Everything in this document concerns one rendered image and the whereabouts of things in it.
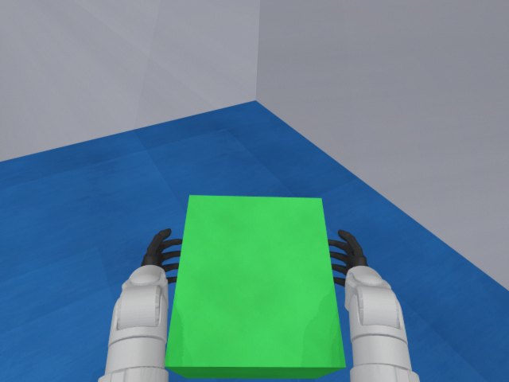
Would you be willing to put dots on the carton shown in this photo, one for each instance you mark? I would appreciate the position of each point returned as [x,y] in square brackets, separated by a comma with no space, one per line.
[255,296]

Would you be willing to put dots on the left robot hand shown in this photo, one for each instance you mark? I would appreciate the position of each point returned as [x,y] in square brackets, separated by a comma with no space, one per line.
[154,255]

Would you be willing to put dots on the robot right forearm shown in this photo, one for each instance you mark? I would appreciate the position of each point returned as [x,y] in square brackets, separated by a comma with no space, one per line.
[378,335]

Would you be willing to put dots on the right robot hand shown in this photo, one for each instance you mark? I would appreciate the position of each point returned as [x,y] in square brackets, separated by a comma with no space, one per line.
[353,258]

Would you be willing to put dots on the robot left forearm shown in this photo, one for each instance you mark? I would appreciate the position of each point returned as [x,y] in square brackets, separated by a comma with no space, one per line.
[136,347]

